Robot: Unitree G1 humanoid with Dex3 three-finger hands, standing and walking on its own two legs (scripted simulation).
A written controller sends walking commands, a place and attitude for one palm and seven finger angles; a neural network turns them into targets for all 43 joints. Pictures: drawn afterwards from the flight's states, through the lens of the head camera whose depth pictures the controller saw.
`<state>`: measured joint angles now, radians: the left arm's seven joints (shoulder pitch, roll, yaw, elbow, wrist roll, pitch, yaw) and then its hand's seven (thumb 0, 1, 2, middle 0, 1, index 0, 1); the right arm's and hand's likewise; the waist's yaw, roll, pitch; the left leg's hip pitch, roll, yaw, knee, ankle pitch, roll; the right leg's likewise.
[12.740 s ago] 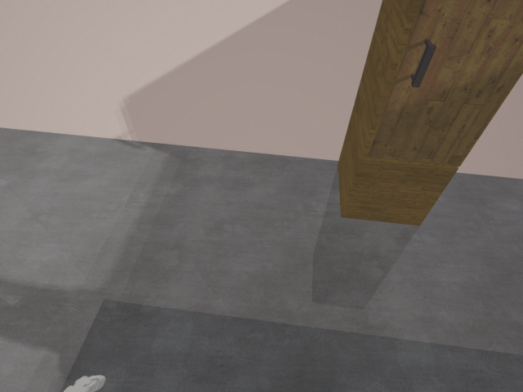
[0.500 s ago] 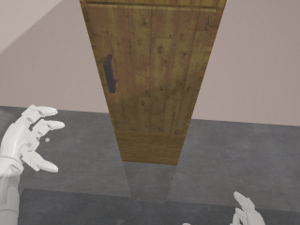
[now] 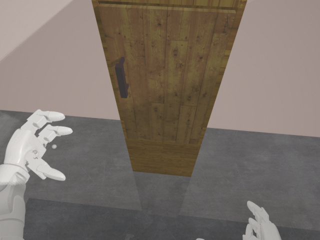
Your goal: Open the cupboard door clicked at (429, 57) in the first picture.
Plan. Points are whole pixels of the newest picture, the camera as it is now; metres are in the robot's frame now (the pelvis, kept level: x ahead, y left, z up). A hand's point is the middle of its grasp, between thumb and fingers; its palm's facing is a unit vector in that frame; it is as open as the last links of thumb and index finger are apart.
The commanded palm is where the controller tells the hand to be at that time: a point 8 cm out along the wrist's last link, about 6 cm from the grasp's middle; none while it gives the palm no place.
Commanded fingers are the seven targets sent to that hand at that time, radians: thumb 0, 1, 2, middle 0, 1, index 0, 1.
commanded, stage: move the hooked fingers beside the handle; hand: left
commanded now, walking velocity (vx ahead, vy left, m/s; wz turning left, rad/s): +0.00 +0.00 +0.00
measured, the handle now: (123, 78) +0.56 +0.16 +0.08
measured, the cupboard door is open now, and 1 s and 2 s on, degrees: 0 0 0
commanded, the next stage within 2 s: none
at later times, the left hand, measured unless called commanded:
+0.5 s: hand (76, 120) +0.38 +0.25 +0.09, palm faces -0.05 -1.00 +0.00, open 14.0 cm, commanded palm +0.36 +0.30 +0.09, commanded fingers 0.00 -0.50 0.30 -0.30 -1.20 -0.30 -1.20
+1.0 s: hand (87, 103) +0.44 +0.24 +0.08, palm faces -0.06 -1.00 -0.01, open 14.0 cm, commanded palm +0.42 +0.29 +0.08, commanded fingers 0.00 -0.50 0.30 -0.30 -1.20 -0.30 -1.20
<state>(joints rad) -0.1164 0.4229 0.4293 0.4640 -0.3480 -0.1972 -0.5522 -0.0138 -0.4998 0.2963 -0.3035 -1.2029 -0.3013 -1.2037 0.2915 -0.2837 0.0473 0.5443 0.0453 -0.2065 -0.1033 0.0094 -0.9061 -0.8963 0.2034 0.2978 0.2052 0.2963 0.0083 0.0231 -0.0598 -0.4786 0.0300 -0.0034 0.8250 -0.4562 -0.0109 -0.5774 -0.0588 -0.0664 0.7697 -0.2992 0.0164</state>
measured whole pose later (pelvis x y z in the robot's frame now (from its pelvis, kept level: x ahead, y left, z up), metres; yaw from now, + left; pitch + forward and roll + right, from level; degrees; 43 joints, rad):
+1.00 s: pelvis +0.00 +0.00 -0.01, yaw -1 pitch +14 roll -1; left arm -0.68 0.54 0.43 1.00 -0.21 -0.30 -0.48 -0.01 -0.50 0.30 -0.30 -1.20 -0.30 -1.20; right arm 0.36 -0.29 0.04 0.57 0.03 -0.04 -0.07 0.01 -0.91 -0.90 0.20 0.30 0.20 0.30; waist -0.09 0.00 -0.07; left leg -0.68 0.04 0.01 0.91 -0.48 -0.01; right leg -0.78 -0.04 -0.05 0.84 -0.30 0.02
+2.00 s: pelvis +0.01 +0.01 -0.02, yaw -2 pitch +19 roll -3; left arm -0.85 0.60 0.45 1.13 -0.15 -0.31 -0.45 -0.01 -0.50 0.30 -0.30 -1.20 -0.30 -1.20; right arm 0.40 -0.29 0.04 0.57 0.00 0.08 -0.04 0.00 -0.91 -0.90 0.20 0.30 0.21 0.30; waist -0.14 0.01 -0.09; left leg -0.78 0.05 0.00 0.96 -0.51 0.00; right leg -0.86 -0.03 -0.05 0.84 -0.30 0.03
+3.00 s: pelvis +0.00 +0.01 -0.02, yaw -2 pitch +18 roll -2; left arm -0.87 0.53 0.41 1.14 -0.12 -0.34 -0.33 -0.01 -0.50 0.30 -0.30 -1.20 -0.30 -1.20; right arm 0.40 -0.28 0.04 0.58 0.00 0.06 -0.03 0.00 -0.91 -0.90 0.20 0.30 0.20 0.30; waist -0.16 0.01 -0.09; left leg -0.78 0.05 0.01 0.96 -0.50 0.00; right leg -0.87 -0.03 -0.04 0.86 -0.30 0.02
